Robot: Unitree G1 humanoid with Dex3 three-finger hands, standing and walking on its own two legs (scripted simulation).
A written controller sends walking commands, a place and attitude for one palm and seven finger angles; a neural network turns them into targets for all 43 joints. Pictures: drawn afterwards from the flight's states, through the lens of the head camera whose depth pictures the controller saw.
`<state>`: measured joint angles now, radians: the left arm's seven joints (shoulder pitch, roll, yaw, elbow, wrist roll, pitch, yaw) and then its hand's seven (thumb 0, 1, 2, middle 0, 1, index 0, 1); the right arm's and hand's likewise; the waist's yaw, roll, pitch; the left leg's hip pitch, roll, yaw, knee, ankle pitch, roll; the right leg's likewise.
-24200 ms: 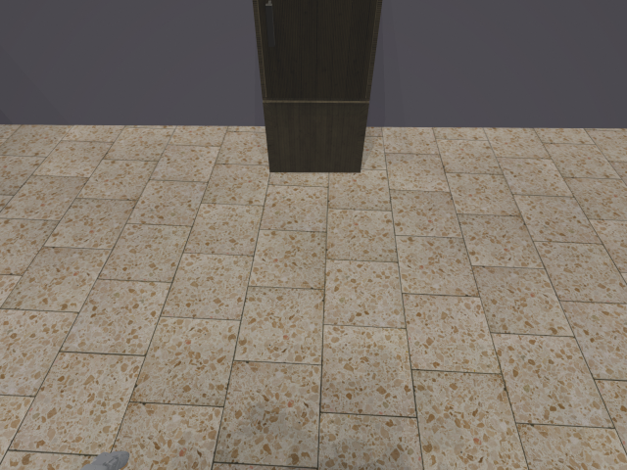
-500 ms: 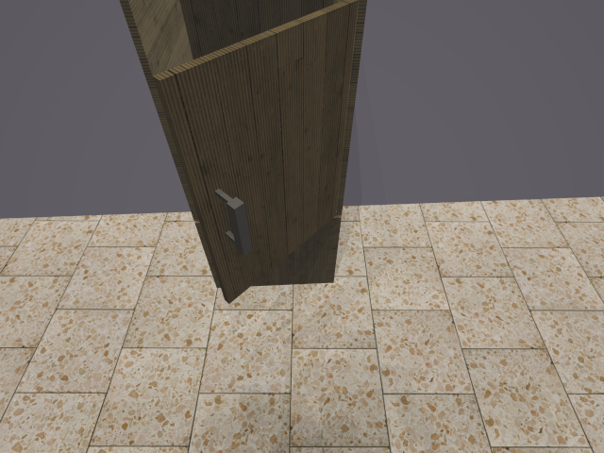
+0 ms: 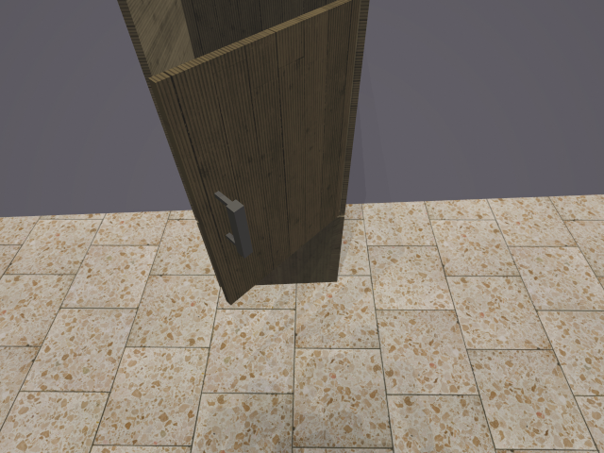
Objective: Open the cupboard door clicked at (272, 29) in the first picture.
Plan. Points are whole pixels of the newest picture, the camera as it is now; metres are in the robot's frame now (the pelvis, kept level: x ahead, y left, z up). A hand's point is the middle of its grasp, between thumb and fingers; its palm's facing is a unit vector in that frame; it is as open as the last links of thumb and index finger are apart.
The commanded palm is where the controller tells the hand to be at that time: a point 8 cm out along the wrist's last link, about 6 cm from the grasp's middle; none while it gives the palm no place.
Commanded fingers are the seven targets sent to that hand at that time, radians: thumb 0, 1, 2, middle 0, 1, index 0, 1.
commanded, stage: walk to a spot facing it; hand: left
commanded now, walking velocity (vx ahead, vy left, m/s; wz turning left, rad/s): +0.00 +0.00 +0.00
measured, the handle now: (233, 224) +0.51 +0.17 -0.05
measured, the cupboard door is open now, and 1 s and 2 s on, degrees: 44 44 44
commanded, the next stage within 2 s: none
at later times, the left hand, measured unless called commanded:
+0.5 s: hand out of the picture +0.06 +0.19 -0.18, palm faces -0.13 -0.95 -0.28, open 7.4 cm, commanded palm none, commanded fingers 0.00 0.90 0.90 -0.20 -0.30 -0.20 -0.30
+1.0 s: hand out of the picture +0.13 +0.17 -0.18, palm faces -0.37 -0.90 -0.24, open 7.4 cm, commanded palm none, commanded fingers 0.00 0.90 0.90 -0.20 -0.30 -0.20 -0.30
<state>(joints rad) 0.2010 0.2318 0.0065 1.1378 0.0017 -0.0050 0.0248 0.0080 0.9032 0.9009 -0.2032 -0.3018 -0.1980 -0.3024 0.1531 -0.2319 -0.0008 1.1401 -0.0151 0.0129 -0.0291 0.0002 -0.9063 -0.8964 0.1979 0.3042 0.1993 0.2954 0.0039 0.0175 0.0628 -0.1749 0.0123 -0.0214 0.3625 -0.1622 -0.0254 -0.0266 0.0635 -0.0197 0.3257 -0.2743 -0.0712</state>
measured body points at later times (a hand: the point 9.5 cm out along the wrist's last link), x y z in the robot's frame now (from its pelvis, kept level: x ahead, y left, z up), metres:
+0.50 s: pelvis -0.02 -0.01 -0.02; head +0.02 -0.04 +0.42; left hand +0.07 +0.24 -0.16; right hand -0.02 -0.26 -0.19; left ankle +0.02 +0.14 -0.74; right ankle -0.06 -0.08 -0.75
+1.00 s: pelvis -0.01 +0.00 -0.01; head +0.05 -0.01 +0.43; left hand +0.15 +0.22 -0.16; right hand +0.00 -0.27 -0.14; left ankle +0.04 +0.15 -0.75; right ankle -0.09 -0.08 -0.70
